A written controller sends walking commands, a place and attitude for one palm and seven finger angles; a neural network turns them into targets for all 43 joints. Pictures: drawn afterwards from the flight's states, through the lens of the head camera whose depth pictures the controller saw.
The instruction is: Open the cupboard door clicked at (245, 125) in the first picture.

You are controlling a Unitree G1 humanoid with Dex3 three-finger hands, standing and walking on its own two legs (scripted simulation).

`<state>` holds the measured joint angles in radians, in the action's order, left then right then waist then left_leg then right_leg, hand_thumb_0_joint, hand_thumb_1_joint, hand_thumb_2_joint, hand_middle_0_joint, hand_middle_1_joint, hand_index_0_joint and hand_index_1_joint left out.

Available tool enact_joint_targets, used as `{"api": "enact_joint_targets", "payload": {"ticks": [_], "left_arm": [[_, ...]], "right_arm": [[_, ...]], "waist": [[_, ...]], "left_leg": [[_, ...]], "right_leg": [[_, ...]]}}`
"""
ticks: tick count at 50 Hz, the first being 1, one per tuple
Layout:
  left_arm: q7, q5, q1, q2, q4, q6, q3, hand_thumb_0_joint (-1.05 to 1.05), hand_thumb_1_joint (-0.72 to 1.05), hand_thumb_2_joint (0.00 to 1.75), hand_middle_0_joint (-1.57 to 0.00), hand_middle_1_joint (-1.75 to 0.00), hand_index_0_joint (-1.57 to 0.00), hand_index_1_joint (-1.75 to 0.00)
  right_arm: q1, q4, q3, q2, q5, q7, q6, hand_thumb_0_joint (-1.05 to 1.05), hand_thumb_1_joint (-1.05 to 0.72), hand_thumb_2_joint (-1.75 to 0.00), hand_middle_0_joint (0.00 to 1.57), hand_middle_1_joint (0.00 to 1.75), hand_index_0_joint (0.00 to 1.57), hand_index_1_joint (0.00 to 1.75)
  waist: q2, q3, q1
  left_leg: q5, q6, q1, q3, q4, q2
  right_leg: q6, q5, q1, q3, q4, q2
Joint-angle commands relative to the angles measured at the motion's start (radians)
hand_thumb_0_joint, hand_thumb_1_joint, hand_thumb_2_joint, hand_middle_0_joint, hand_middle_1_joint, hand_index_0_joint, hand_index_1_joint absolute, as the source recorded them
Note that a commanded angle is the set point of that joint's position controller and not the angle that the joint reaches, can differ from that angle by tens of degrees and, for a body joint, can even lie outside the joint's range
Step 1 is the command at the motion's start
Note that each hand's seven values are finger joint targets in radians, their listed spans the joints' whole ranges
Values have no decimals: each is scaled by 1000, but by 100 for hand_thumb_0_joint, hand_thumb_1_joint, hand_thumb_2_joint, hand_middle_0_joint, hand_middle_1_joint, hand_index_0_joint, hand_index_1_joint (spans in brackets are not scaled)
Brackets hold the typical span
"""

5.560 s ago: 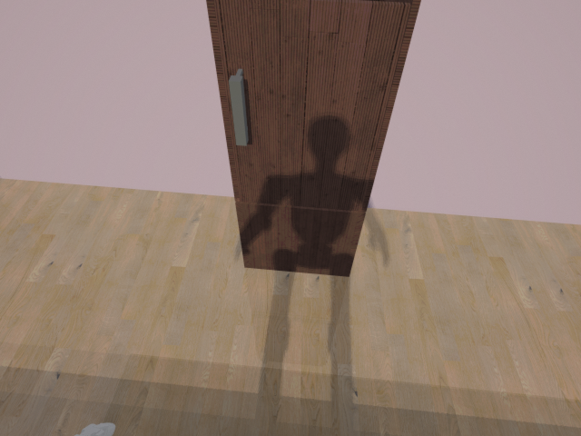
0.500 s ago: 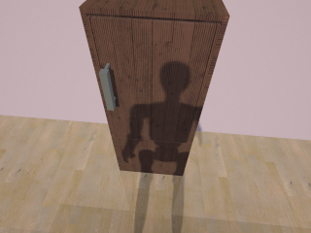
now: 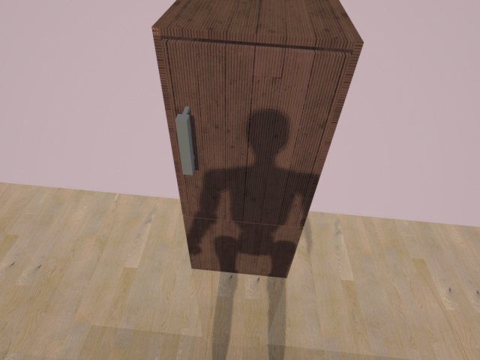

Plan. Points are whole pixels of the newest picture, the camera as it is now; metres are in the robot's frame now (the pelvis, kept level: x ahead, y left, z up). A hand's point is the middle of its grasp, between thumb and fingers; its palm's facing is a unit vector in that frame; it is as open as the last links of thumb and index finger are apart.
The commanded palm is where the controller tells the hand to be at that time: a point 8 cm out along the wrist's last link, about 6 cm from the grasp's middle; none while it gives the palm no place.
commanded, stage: come to a stop and stand still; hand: left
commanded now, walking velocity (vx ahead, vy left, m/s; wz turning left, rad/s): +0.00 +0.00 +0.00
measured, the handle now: (187, 141) +0.62 +0.18 +0.01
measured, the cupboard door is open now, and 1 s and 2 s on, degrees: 0 0 0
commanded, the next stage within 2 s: look again from close up in 0.10 s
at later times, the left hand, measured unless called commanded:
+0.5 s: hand out of the picture +0.02 +0.20 -0.18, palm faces +0.00 -0.98 -0.20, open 7.3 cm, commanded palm none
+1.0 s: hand out of the picture +0.03 +0.18 -0.18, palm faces -0.03 -0.98 -0.19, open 7.3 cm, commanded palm none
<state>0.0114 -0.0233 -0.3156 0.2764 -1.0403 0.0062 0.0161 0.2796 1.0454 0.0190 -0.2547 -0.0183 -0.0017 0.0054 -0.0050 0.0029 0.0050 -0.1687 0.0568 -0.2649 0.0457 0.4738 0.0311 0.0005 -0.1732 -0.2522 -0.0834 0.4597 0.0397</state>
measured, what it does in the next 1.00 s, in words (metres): stands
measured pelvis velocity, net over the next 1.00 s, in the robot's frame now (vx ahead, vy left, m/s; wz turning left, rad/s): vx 0.04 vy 0.01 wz -0.02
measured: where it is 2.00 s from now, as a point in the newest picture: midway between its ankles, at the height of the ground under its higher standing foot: outside the picture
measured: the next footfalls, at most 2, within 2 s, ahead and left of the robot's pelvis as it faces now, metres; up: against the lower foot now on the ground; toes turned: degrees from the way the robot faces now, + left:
none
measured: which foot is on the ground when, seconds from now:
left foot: down 0.00-1.00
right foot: down 0.00-1.00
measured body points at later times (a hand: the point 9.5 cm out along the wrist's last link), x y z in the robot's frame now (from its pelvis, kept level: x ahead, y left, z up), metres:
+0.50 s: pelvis +0.02 +0.01 +0.00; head +0.01 +0.03 +0.45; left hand +0.02 +0.25 -0.16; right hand +0.05 -0.23 -0.14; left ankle +0.06 +0.08 -0.74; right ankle +0.06 -0.13 -0.74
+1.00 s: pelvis +0.04 +0.01 +0.00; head +0.04 +0.02 +0.45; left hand +0.03 +0.23 -0.16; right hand +0.05 -0.22 -0.15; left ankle +0.06 +0.08 -0.74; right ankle +0.06 -0.13 -0.74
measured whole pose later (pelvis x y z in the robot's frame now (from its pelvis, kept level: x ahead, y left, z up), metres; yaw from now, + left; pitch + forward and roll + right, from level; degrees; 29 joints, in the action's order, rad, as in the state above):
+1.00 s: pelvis +0.04 +0.01 +0.00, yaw -1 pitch -2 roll -1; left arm 0.05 -0.03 -0.34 0.16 -1.11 -0.02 -0.03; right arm 0.27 1.09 -0.01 -0.17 -0.01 0.01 -0.01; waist -0.01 -0.01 0.00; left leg -0.24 0.07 -0.21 0.07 0.48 0.04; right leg -0.03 -0.23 -0.21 -0.05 0.47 0.04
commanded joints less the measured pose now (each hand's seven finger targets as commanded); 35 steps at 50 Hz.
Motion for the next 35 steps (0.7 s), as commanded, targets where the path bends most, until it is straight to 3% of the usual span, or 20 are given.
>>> {"api": "enact_joint_targets", "payload": {"ticks": [1,9,12,16,27,32,35], "left_arm": [[10,-2,-4,127,44,-25,27,0,90,90,-20,-30,-20,-30],[17,-2,-24,93,14,-28,16,0,90,90,-20,-30,-20,-30],[20,-3,-32,83,6,-27,13,0,90,90,-20,-30,-20,-30],[21,-3,-38,62,-5,-27,8,0,90,90,-20,-30,-20,-30],[29,-1,-42,43,-15,-31,-1,0,90,90,-20,-30,-20,-30],[31,-1,-39,38,-21,-27,-4,0,90,90,-20,-30,-20,-30],[31,0,-40,33,-24,-28,-6,0,90,90,-20,-30,-20,-30]], "right_arm": [[-42,-51,35,-174,-2,11,-26,0,-90,-90,20,30,20,30],[-31,-12,32,-141,4,12,-28,0,-90,-90,20,30,20,30],[-32,-3,30,-136,5,13,-28,0,-90,-90,20,30,20,30],[-36,3,30,-123,6,14,-27,0,-90,-90,20,30,20,30],[-41,21,21,-100,12,16,-34,0,-90,-90,20,30,20,30],[-49,29,18,-93,13,17,-31,0,-90,-90,20,30,20,30],[-49,34,17,-89,12,16,-31,0,-90,-90,20,30,20,30]], "waist": [[18,-84,3],[13,-63,-2],[37,-72,-1],[25,-83,-3],[4,-42,-5],[6,-76,-2],[6,-63,-4]], "left_leg": [[-362,2,-146,-199,-219,-147],[-289,-6,-90,-183,-209,-142],[-302,-5,-91,-194,-229,-151],[-284,-10,-86,-185,-230,-147],[-97,-13,9,-160,-211,-151],[-123,-16,0,-162,-229,-152],[-113,-19,13,-155,-231,-148]], "right_leg": [[30,-231,26,127,-106,76],[29,-182,26,133,-117,87],[25,-147,34,120,-107,79],[22,-130,35,123,-113,80],[16,10,71,115,-116,87],[11,0,68,112,-124,86],[10,8,74,115,-126,88]]}}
